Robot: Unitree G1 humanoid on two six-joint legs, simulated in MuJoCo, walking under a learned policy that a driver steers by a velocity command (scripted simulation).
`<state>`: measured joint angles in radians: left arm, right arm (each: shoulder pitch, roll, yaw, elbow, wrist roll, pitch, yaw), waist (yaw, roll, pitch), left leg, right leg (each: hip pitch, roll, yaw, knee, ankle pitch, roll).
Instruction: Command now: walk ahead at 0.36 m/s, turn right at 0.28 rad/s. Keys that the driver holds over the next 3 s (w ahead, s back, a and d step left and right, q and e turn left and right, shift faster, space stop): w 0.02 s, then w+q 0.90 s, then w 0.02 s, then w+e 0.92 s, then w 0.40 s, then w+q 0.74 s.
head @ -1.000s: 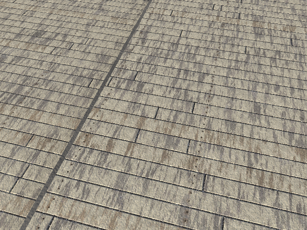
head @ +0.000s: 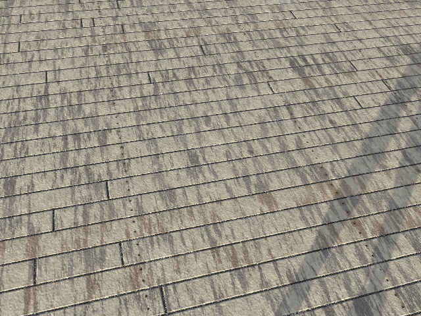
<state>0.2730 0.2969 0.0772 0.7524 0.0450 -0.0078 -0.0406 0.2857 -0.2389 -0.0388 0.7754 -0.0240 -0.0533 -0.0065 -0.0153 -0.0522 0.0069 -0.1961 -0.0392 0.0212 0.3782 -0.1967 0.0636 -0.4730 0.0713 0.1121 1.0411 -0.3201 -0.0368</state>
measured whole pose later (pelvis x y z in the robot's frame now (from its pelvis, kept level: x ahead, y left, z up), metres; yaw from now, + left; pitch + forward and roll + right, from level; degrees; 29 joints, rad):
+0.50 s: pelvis +0.20 -0.04 +0.00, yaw +10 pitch +2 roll +0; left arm 0.30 0.21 0.04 0.81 0.03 -0.10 0.01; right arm 0.31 -0.27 -0.08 0.84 -0.03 -0.02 0.04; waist 0.00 0.05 0.00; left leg -0.55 0.03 -0.02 1.09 -0.25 0.06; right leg -0.13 0.02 -0.12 0.31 -0.21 -0.05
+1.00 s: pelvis +0.44 +0.07 -0.01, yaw +27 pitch +0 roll +0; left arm 0.22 0.24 0.03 0.79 0.04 -0.06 -0.01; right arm 0.27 -0.27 -0.06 0.83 -0.01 -0.03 0.01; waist 0.01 -0.02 0.07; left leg -0.24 -0.15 0.02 0.41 -0.18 0.14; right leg -0.53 -0.11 0.02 1.15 -0.32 0.01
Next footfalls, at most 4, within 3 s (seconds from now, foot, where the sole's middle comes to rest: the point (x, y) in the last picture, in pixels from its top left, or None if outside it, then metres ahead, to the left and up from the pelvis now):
0.30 right None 0.23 -0.13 -0.78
0.80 left None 0.48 0.13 -0.78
1.38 right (165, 228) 0.82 0.13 -0.78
1.90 left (114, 169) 1.09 0.35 -0.78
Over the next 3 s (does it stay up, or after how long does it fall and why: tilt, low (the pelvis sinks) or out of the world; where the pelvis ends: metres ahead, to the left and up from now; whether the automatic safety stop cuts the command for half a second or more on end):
stays up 1.47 0.28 -0.03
